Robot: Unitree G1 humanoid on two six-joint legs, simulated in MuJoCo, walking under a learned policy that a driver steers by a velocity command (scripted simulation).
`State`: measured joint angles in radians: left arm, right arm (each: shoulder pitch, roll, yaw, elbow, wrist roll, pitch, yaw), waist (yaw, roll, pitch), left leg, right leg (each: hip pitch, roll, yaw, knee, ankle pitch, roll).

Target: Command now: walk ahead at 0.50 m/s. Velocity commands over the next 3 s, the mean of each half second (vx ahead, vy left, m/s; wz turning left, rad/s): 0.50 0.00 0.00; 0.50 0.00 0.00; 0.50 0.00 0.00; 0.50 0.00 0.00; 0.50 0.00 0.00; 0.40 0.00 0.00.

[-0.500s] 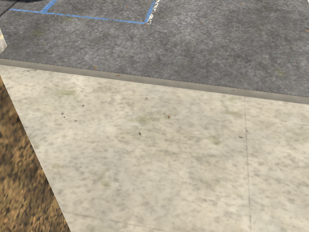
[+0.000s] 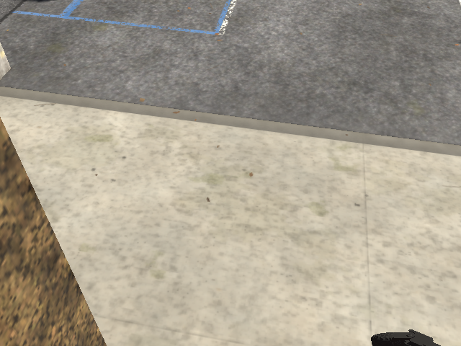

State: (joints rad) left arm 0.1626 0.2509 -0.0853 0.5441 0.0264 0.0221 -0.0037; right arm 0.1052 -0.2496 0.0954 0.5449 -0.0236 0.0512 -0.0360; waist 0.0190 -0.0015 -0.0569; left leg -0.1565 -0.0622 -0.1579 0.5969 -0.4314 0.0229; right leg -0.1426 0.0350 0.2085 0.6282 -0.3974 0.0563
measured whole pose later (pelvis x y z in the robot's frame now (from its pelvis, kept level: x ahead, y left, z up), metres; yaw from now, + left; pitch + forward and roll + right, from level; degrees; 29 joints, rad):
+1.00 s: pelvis -0.07 -0.02 +0.01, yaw -2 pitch +0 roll +0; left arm 0.23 0.24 -0.10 0.63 0.03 0.07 0.03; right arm 0.21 -0.24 0.10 0.59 -0.01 0.01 0.00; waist 0.03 0.00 -0.03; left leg -0.14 -0.03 -0.13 0.44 -0.29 -0.01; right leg -0.12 0.02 0.21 0.44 -0.31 0.04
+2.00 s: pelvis -0.07 -0.02 +0.02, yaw -2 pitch -1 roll +1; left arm 0.23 0.24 -0.09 0.67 0.03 0.07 0.04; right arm 0.24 -0.25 0.08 0.61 -0.01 0.01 -0.01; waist 0.03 0.00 -0.01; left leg -0.10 -0.03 -0.13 0.34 -0.23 -0.02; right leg -0.09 0.01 0.22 0.36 -0.26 0.04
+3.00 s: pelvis -0.07 -0.02 +0.02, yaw -2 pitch -1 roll +1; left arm 0.32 0.25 -0.05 0.78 0.00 0.07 0.05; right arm 0.34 -0.25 0.04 0.70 0.01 0.01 -0.01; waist 0.02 -0.01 -0.03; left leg -0.06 -0.02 -0.13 0.29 -0.21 -0.02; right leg -0.06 0.01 0.23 0.31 -0.25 0.04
